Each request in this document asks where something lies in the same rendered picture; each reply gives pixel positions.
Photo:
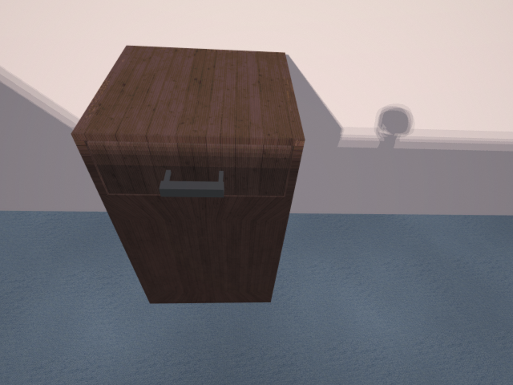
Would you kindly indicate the drawer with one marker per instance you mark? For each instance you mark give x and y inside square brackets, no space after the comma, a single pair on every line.
[139,167]

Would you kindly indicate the handle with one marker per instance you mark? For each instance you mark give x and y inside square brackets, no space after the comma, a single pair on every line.
[191,188]

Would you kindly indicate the cabinet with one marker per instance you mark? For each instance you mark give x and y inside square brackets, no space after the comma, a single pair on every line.
[197,249]

